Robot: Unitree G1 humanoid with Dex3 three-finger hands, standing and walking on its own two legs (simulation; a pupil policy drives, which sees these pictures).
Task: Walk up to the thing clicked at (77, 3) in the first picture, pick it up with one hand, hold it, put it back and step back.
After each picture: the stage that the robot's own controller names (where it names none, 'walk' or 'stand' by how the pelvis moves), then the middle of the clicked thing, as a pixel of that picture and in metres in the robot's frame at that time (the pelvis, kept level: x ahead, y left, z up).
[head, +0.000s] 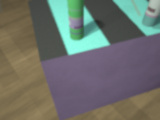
stand; (76, 14) +0.64 +0.06 +0.10
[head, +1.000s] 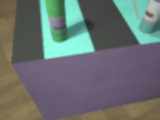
rise first; (56, 13) +0.56 +0.14 +0.13
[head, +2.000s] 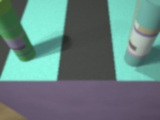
rise first; (13, 32) +0.44 +0.26 +0.13
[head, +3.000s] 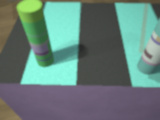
stand; (39, 38) +0.45 +0.18 +0.11
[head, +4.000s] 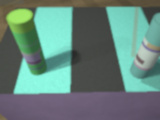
stand; (30, 47) +0.43 +0.20 +0.10
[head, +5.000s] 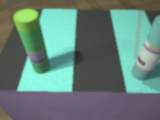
stand; (35, 46) +0.44 +0.19 +0.10
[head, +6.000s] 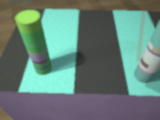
stand; (37, 47) +0.43 +0.19 +0.10
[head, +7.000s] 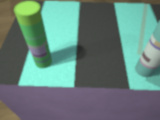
rise first; (37, 39) +0.45 +0.18 +0.10
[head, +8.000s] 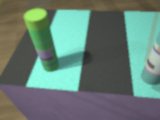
rise first; (44, 44) +0.45 +0.19 +0.10
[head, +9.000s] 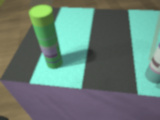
go down; (48, 41) +0.46 +0.18 +0.11
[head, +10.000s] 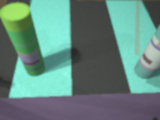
go down; (27, 46) +0.42 +0.17 +0.12
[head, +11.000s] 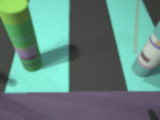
close in; (24, 40) +0.43 +0.17 +0.12
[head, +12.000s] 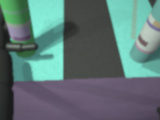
close; (18, 19) +0.48 +0.18 +0.16
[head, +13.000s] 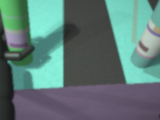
lift; (17, 26) +0.46 +0.19 +0.15
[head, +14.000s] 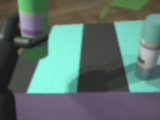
lift; (33, 11) +0.36 +0.13 +0.33
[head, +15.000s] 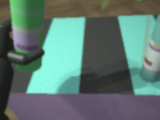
hold; (28, 23) +0.33 +0.14 +0.30
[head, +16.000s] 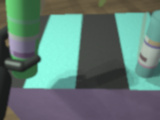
hold; (24, 31) +0.33 +0.16 +0.27
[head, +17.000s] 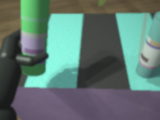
crouch; (35, 31) +0.37 +0.15 +0.24
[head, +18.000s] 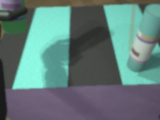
crouch; out of the picture +0.48 +0.19 +0.30
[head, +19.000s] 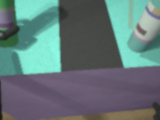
lower; (1, 4) +0.52 +0.20 +0.16
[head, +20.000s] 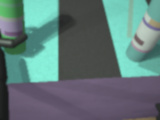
lower; (11, 14) +0.49 +0.19 +0.16
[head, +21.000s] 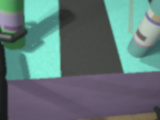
lower; (11, 8) +0.51 +0.18 +0.16
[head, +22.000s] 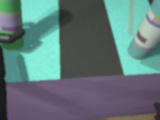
lower; (8, 8) +0.51 +0.19 +0.16
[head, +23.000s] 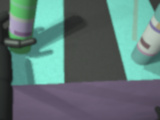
open; (23, 14) +0.49 +0.17 +0.16
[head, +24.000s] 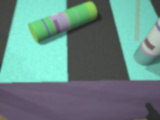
sink last; (64, 21) +0.55 +0.05 +0.06
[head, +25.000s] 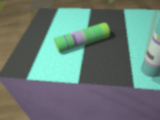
sink last; (82, 37) +0.59 +0.07 +0.04
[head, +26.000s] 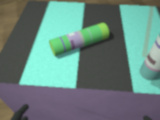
stand; (79, 39) +0.54 +0.05 +0.03
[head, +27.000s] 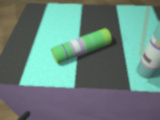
stand; (81, 45) +0.51 +0.04 +0.02
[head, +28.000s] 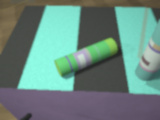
stand; (86, 56) +0.46 +0.02 +0.02
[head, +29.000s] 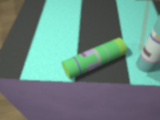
walk; (95, 57) +0.44 -0.02 +0.02
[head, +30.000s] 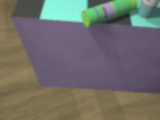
walk; (110, 10) +0.65 -0.10 +0.04
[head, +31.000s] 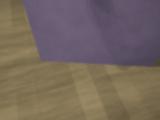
stand; out of the picture +0.97 -0.01 +0.04
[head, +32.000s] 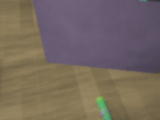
stand; (104, 111) +0.49 -0.18 -0.70
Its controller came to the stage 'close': yes
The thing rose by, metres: 0.21
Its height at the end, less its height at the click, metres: -0.85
